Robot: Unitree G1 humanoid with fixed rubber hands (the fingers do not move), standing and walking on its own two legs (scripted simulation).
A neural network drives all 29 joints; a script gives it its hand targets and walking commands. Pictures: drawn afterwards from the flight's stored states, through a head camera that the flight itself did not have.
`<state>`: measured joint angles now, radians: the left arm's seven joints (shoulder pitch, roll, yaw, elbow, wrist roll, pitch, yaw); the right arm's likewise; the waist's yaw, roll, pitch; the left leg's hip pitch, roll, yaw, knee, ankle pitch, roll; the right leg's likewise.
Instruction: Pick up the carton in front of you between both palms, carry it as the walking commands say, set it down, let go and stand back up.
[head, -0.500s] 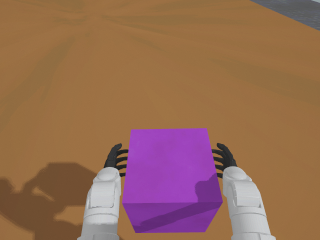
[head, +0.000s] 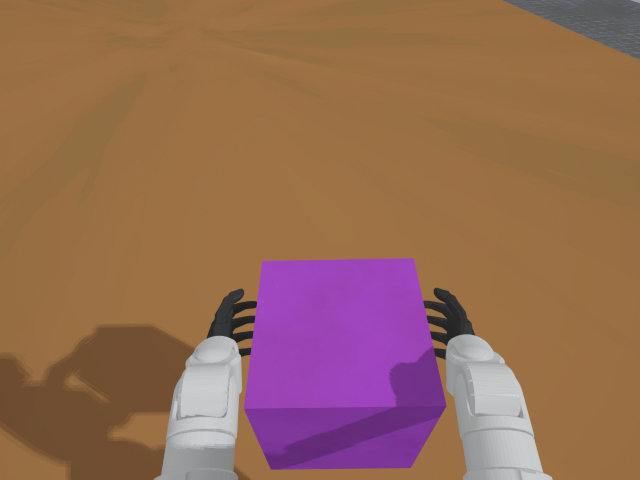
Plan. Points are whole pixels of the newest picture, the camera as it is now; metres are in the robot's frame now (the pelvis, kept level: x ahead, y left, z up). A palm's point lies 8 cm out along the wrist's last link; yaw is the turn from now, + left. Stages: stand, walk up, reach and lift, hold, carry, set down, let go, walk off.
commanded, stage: carry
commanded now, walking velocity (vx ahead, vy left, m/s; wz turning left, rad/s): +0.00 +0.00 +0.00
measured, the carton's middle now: (339, 368) +0.30 +0.00 -0.04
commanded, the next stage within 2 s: none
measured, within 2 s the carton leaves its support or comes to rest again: neither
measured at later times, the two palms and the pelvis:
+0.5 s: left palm (212, 295) +0.37 +0.18 +0.04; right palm (423, 291) +0.37 -0.12 +0.05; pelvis +0.08 +0.03 +0.01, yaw -1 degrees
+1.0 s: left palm (257, 209) +0.58 +0.14 +0.03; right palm (417, 205) +0.60 -0.16 +0.02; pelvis +0.31 -0.02 +0.01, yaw +3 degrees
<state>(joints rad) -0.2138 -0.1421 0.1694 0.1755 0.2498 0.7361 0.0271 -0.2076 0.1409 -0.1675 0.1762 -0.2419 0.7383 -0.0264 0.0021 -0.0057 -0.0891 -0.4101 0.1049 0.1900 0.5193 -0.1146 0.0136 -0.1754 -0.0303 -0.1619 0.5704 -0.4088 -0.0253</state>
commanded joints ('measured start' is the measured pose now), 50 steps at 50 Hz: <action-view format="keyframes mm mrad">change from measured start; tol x32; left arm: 1 -423 -913 -551 -48 -257 -33 -240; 50 -349 -930 -597 -95 -293 -126 -241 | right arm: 1 -450 910 552 -68 260 -41 239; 50 -373 936 650 -140 282 -119 220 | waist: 1 1 3 -214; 20 20 -97 -129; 24 -33 311 -266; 50 6 -96 -322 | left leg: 1 222 71 -94 -25 152 7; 18 -152 -14 -7 87 -232 -25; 22 456 -23 -28 -169 -104 34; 24 729 296 -598 -275 88 218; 39 429 157 -78 -323 24 76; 42 251 78 34 26 164 0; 46 -184 -40 -148 633 -467 -41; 50 -19 -16 -133 242 -335 -33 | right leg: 1 -79 -119 96 -128 253 -8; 8 -76 -119 95 -124 270 -9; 13 -51 -263 320 -464 -343 -101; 22 17 -157 -4 -6 447 -6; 26 -529 -64 138 518 -149 20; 41 -83 10 -106 -166 309 27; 44 400 -391 471 -276 560 -168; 50 235 -295 145 -267 839 -95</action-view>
